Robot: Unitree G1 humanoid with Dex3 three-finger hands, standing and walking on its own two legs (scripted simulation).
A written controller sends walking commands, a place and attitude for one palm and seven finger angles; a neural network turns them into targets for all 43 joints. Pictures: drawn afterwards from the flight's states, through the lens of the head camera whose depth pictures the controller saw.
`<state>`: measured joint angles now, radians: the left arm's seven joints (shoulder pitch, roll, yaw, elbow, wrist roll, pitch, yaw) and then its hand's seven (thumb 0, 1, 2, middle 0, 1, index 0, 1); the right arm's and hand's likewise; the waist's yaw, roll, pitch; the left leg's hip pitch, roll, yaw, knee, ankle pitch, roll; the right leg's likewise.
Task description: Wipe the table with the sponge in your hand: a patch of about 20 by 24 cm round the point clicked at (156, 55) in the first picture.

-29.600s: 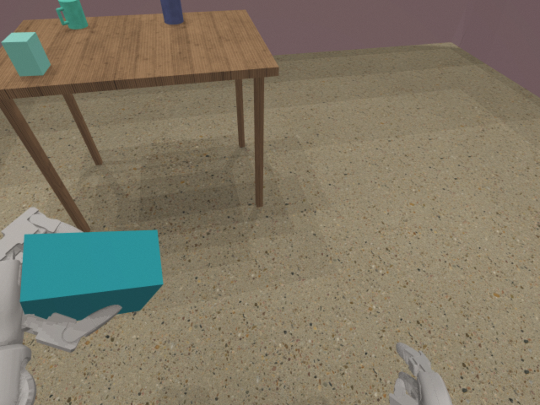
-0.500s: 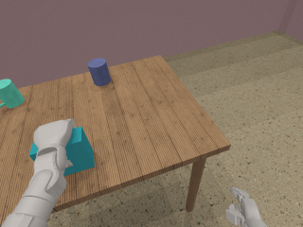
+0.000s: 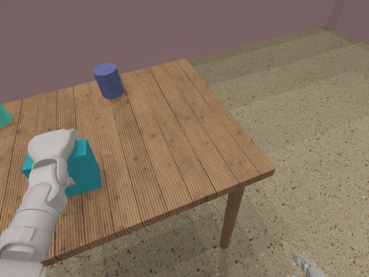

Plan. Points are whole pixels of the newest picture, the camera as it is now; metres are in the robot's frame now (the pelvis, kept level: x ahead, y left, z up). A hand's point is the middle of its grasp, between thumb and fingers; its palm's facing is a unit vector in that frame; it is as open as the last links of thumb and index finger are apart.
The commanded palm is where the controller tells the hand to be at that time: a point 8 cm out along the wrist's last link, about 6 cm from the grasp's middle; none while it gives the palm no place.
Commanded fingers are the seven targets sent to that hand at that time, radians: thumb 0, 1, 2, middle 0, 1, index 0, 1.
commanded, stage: wipe forward along the first lane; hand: left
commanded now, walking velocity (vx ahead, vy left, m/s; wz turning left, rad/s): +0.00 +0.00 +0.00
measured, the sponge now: (69, 176) +0.33 +0.33 +0.02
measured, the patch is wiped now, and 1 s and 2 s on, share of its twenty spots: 0.40 0.60 0.65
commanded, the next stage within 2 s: slide across to the middle lane in 0.76 s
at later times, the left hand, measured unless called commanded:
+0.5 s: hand (60, 145) +0.39 +0.35 +0.07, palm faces -0.10 +0.00 -1.00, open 10.3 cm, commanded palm +0.37 +0.34 +0.10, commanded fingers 0.00 0.10 1.30 -1.20 -1.60 -1.20 -1.60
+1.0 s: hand (63, 132) +0.43 +0.36 +0.07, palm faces -0.10 +0.02 -0.99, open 10.3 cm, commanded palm +0.41 +0.34 +0.11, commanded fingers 0.00 0.10 1.30 -1.20 -1.60 -1.20 -1.60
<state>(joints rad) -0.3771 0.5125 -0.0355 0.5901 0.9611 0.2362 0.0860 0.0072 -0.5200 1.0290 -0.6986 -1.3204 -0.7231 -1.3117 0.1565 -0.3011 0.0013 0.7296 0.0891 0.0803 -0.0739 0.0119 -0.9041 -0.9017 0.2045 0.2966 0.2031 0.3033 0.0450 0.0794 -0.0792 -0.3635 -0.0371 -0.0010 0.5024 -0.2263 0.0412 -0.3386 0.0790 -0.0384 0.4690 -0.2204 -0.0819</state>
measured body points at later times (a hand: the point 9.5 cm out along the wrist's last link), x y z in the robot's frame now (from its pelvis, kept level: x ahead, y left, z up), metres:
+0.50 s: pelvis +0.01 +0.02 +0.00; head +0.04 +0.00 +0.45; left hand +0.39 +0.35 +0.12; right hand +0.14 -0.25 -0.13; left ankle +0.02 +0.10 -0.74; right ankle +0.01 -0.07 -0.74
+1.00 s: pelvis +0.02 +0.04 +0.00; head +0.07 +0.03 +0.44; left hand +0.43 +0.36 +0.12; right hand +0.11 -0.23 -0.14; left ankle +0.02 +0.10 -0.74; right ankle +0.01 -0.07 -0.74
